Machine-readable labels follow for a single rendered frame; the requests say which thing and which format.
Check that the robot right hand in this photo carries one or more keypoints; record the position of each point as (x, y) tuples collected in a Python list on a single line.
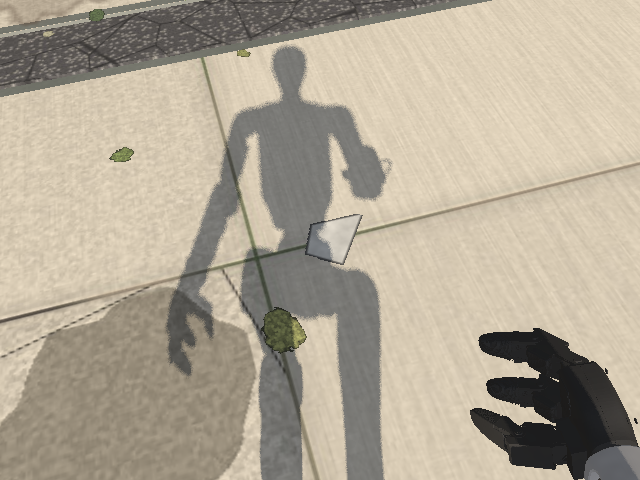
[(585, 406)]

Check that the right robot forearm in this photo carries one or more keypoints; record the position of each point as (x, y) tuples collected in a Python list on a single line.
[(614, 463)]

